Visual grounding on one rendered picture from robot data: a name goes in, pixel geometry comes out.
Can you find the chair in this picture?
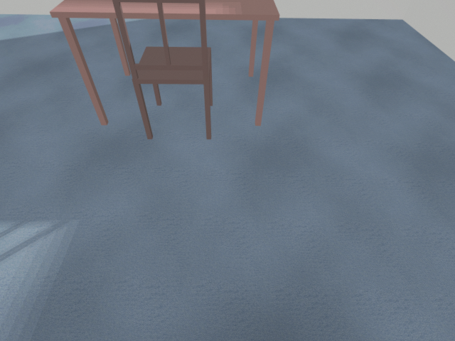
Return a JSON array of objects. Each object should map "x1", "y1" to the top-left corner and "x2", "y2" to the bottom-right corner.
[{"x1": 112, "y1": 0, "x2": 213, "y2": 139}]

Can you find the table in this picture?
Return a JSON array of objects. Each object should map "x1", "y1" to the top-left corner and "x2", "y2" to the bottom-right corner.
[{"x1": 50, "y1": 0, "x2": 279, "y2": 126}]

